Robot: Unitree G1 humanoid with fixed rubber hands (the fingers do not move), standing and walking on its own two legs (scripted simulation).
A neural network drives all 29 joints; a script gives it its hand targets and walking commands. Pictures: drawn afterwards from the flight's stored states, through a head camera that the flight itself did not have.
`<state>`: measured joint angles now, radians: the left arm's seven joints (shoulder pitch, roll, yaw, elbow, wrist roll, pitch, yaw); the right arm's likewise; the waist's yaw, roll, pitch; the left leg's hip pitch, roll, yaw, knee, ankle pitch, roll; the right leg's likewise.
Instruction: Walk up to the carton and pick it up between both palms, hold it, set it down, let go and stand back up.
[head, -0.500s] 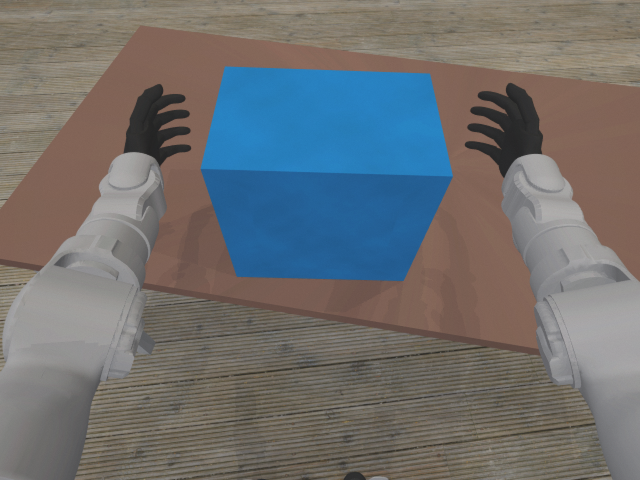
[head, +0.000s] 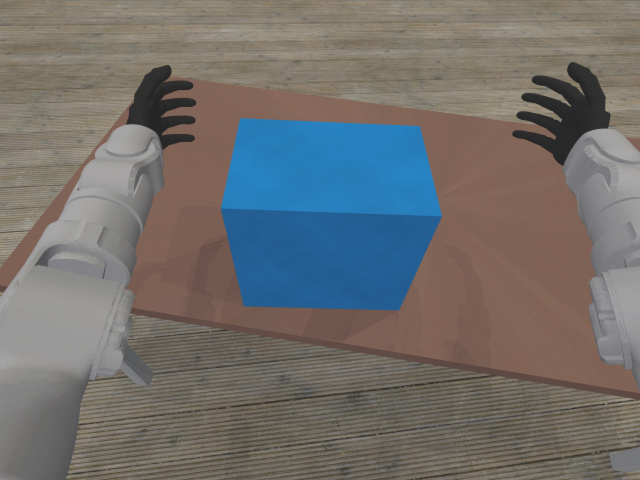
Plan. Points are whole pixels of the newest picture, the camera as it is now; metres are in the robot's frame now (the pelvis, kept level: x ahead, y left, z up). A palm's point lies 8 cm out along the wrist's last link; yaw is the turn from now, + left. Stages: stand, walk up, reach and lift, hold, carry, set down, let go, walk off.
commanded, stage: set down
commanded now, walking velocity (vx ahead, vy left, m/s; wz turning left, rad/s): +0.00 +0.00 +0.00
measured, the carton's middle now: (326, 222) +0.50 +0.01 -0.01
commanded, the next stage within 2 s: none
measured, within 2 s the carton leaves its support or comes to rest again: neither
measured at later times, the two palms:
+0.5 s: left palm (126, 203) +0.41 +0.25 +0.12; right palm (529, 193) +0.44 -0.23 +0.14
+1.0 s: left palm (145, 260) +0.37 +0.23 +0.07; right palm (528, 273) +0.37 -0.24 +0.07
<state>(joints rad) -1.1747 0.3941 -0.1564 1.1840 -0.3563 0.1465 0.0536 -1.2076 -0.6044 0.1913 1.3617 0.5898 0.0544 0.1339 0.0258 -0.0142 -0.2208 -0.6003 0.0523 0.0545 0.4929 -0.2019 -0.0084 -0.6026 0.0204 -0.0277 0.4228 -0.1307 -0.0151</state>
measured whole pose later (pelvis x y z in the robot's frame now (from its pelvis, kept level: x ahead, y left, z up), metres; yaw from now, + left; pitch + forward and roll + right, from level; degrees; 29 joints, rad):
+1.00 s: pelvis +0.01 +0.00 +0.01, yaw +1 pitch +6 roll +0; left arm -0.52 0.28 0.02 0.86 -0.24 -0.08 0.02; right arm -0.51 -0.41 0.09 0.90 0.43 -0.15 0.06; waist 0.00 0.01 -0.11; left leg -0.35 0.03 0.03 0.46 -0.22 -0.01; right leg -0.36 0.01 -0.03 0.43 -0.18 -0.01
